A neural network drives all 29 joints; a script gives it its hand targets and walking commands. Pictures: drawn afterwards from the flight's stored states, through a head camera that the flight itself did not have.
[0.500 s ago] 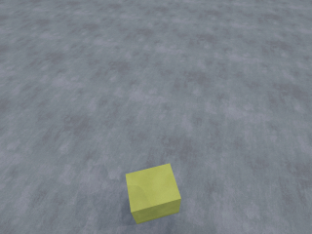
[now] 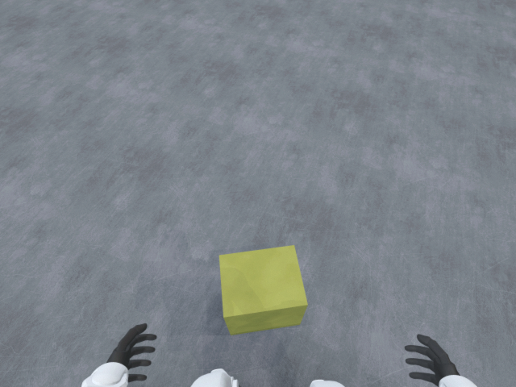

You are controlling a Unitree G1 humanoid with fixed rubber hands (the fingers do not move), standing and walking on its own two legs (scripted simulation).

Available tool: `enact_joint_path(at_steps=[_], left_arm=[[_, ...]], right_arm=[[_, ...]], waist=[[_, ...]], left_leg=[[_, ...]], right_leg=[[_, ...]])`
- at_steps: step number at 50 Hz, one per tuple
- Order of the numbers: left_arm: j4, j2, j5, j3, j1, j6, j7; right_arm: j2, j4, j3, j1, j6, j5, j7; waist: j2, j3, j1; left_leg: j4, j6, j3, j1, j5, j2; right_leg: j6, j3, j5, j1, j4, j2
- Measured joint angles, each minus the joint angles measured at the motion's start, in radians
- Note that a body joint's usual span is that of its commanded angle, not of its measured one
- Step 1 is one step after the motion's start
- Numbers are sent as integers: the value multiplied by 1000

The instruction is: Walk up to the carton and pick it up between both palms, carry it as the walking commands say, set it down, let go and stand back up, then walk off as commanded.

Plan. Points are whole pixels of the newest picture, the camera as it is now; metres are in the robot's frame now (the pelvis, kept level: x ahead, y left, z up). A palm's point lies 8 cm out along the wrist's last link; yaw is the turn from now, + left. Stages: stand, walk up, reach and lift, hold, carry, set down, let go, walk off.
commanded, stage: reach and lift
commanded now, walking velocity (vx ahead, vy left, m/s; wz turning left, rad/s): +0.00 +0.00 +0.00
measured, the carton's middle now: (261, 291) +0.46 +0.02 -0.62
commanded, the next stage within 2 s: none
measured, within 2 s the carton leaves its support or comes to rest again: neither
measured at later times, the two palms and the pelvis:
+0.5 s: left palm (140, 337) +0.22 +0.24 -0.14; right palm (410, 348) +0.20 -0.24 -0.14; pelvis +0.02 -0.01 -0.04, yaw +4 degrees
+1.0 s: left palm (156, 279) +0.34 +0.24 -0.17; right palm (368, 269) +0.35 -0.20 -0.16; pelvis -0.04 -0.01 -0.08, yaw +4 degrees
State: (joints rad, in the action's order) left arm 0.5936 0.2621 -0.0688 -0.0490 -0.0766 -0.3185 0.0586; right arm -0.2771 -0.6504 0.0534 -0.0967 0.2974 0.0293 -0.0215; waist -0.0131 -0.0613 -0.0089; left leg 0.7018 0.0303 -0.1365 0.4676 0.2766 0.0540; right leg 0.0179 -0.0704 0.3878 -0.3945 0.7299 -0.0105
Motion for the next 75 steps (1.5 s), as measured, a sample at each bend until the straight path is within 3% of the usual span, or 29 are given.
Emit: enact_joint_path(at_steps=[3,7,14,23,26,33,42,48,57,63,75], left_arm=[[-52,2,-15,-17,46,-70,11],[-91,-4,5,-3,16,-87,1],[-164,-49,39,12,-40,-23,-14],[-109,3,58,0,45,26,-6],[-106,7,49,-6,81,22,2],[-15,37,67,-28,252,1,25],[125,90,89,-96,623,-52,33],[114,48,90,-115,719,-18,9],[176,14,99,-153,852,31,-71],[173,11,126,-182,927,72,-97],[253,26,94,-277,1104,138,-40]], right_arm=[[27,59,30,88,58,-14,-5],[54,75,50,97,57,-27,-29],[91,119,79,4,-5,-38,-63],[101,218,36,-44,-29,-2,-14],[88,239,28,-20,-22,16,4],[93,160,58,196,23,18,38],[101,53,88,554,95,46,51],[83,12,139,682,42,32,24],[34,-134,187,836,-40,46,-25],[11,-153,207,932,-95,55,-33],[-22,-187,196,1093,-125,21,-9]], waist=[[-23,-11,12],[-39,6,17],[-4,38,-29],[1,136,-54],[8,154,-42],[22,132,-35],[-4,44,-29],[1,46,-22],[-8,141,-15],[6,166,-5],[6,183,24]], left_leg=[[3,2,8,31,4,-8],[-3,2,17,69,6,-22],[124,7,45,241,67,-37],[249,-5,66,416,106,-36],[278,-11,76,452,106,-28],[317,-17,95,531,77,-13],[356,-16,106,668,29,-3],[351,-7,106,759,9,-10],[370,3,91,938,8,-18],[382,5,87,1031,7,-15],[372,-3,79,1129,-6,0]], right_leg=[[0,9,1,-28,5,7],[-10,19,9,-60,1,19],[1,45,75,-216,126,37],[-1,54,143,-388,267,34],[-8,63,144,-420,293,26],[-15,79,119,-498,336,9],[-17,88,77,-638,384,0],[-9,89,56,-725,377,7],[4,74,60,-911,406,16],[6,69,58,-1007,420,14],[-1,56,44,-1122,423,-3]])
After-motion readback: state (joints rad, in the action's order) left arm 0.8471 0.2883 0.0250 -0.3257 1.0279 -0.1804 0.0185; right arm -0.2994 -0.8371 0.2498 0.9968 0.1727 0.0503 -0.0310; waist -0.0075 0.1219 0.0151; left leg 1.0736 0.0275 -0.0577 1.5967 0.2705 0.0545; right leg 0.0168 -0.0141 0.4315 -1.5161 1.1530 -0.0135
